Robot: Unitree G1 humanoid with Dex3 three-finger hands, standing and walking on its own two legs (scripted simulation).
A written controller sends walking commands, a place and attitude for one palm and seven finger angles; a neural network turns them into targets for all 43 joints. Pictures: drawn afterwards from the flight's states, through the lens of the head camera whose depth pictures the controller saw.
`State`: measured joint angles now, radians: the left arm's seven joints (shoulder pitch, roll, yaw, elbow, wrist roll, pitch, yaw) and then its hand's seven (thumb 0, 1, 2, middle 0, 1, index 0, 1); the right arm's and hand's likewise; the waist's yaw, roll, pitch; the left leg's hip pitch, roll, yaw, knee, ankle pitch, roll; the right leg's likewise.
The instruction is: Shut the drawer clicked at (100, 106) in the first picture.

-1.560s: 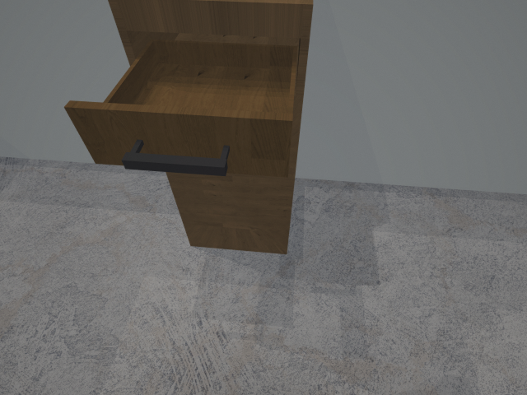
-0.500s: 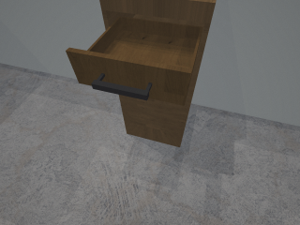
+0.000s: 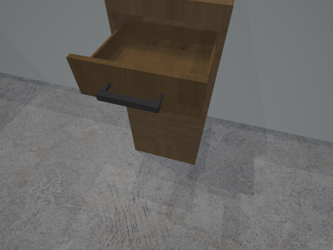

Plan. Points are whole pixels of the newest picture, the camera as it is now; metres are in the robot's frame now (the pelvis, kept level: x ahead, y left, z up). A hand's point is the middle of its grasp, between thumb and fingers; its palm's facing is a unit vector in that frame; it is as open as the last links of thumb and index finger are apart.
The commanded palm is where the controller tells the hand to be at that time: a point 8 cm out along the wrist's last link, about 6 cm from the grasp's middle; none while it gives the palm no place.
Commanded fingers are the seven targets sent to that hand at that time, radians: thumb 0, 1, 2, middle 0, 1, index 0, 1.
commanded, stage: look at it before walking up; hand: left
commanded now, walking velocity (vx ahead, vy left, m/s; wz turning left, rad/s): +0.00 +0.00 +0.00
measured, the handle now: (130, 96) +0.48 +0.12 +0.10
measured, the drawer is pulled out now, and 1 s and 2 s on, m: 0.30 0.30 0.30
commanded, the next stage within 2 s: turn to face it in 0.28 s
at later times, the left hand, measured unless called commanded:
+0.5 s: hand out of the picture +0.01 +0.20 -0.18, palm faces +0.03 -0.98 -0.20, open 7.4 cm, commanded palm none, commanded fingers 0.00 0.90 0.90 -0.20 -0.30 -0.20 -0.30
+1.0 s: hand out of the picture +0.07 +0.22 -0.18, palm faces -0.10 -0.97 -0.23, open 7.4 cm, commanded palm none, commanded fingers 0.00 0.90 0.90 -0.20 -0.30 -0.20 -0.30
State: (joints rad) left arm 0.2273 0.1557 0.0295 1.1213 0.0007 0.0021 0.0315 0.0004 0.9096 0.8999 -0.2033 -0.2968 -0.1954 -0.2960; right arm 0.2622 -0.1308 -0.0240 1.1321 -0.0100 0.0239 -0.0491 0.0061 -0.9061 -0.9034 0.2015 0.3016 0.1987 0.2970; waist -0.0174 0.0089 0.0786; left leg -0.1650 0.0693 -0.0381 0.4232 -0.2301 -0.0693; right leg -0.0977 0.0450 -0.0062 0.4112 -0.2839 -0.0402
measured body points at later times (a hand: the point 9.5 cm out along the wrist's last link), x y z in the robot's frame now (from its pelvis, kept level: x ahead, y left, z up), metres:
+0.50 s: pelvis -0.01 +0.02 +0.00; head +0.02 +0.02 +0.45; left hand +0.01 +0.25 -0.16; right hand +0.00 -0.21 -0.16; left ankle +0.00 +0.16 -0.74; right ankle -0.04 -0.09 -0.74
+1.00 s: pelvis -0.03 +0.03 -0.01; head +0.02 +0.02 +0.44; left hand +0.08 +0.27 -0.16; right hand -0.02 -0.23 -0.16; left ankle +0.00 +0.16 -0.74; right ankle -0.06 -0.08 -0.72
